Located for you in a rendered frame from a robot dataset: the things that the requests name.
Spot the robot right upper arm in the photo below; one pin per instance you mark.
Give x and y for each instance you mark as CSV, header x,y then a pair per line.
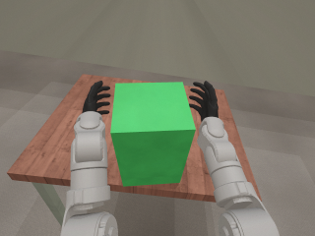
x,y
251,221

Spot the robot left upper arm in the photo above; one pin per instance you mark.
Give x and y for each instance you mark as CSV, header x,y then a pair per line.
x,y
91,224

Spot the right robot forearm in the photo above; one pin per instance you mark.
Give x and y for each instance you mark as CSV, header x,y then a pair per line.
x,y
232,190

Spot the table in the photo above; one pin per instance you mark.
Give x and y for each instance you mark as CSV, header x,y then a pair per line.
x,y
46,161

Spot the left robot forearm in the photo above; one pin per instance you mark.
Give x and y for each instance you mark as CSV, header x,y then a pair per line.
x,y
88,166

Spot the carton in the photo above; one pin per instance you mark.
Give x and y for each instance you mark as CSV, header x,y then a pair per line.
x,y
152,130

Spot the left robot hand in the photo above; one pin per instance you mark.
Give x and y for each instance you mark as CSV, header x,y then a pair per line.
x,y
91,103

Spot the right robot hand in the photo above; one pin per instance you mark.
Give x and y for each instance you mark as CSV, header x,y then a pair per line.
x,y
209,103

